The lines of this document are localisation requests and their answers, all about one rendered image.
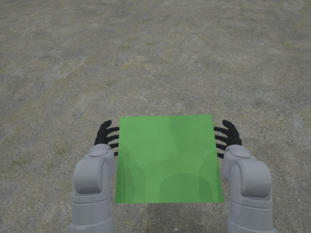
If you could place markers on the left robot hand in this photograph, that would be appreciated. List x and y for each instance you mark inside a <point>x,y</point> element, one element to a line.
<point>102,135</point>

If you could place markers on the robot left forearm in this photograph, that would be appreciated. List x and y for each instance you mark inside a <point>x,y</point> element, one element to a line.
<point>91,192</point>

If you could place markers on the carton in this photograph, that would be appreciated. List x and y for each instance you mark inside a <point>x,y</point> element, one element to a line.
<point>167,159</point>

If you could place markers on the right robot hand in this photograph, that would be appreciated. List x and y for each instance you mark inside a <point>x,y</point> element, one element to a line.
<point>232,134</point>

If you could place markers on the robot right forearm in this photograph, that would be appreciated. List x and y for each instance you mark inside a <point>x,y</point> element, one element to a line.
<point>250,192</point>

